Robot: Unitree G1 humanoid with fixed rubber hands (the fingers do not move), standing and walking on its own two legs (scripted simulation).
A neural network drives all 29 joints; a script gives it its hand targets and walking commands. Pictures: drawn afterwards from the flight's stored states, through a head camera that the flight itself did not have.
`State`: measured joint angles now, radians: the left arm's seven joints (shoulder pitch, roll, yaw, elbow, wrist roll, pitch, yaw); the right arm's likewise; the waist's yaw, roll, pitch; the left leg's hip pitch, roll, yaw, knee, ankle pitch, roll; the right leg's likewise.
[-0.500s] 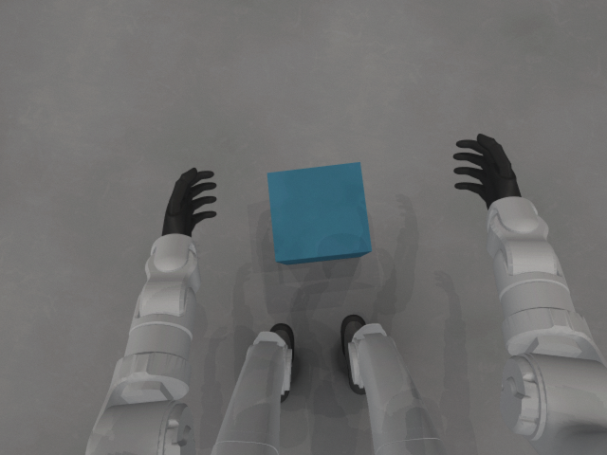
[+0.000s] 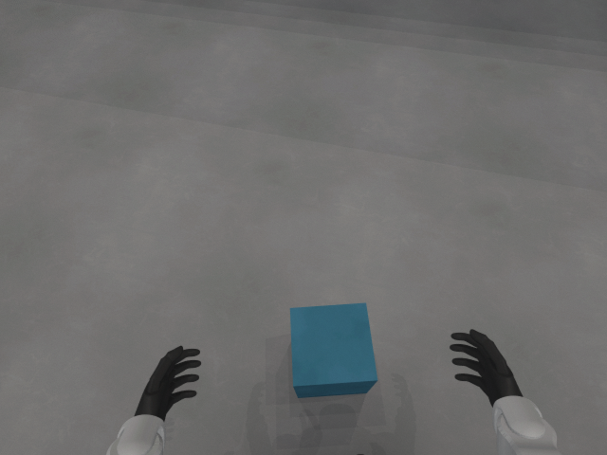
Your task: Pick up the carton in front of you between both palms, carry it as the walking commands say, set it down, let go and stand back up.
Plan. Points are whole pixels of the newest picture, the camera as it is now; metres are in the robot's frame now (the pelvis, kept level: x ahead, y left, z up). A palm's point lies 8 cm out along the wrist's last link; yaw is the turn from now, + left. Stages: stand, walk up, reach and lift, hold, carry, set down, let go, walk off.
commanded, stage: let go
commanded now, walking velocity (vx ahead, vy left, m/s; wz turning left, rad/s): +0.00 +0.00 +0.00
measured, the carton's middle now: (330, 352) +0.37 -0.02 -0.65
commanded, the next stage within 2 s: stand in 0.50 s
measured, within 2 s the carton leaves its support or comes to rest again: neither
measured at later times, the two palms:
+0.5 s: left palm (133, 431) +0.15 +0.24 -0.05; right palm (518, 450) +0.13 -0.22 -0.06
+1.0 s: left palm out of the picture +0.12 +0.29 -0.09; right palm (557, 454) +0.13 -0.28 -0.08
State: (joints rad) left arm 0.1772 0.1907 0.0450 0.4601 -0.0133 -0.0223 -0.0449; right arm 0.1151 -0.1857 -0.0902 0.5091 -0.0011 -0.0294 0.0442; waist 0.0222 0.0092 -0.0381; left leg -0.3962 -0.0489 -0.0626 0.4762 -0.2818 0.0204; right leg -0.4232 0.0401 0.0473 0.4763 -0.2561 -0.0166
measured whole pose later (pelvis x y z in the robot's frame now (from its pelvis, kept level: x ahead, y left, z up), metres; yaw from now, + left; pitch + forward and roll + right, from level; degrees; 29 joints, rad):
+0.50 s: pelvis -0.02 +0.01 +0.00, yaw +0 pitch -6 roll -1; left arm 0.21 0.21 0.04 0.34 0.04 0.21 -0.05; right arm 0.25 -0.21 -0.05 0.40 0.00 0.15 0.07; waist 0.01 0.02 0.12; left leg -0.06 -0.05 -0.04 0.47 -0.29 0.03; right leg -0.08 0.04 0.05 0.45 -0.26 -0.01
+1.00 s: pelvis -0.01 +0.01 +0.00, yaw +0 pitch -1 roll -1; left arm 0.17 0.32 0.04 0.78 0.04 0.01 0.02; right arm 0.18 -0.33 -0.04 0.72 -0.04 0.01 -0.02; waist 0.00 0.01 0.01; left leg -0.18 -0.04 -0.06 0.53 -0.33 0.03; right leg -0.19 0.04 0.03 0.50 -0.29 -0.01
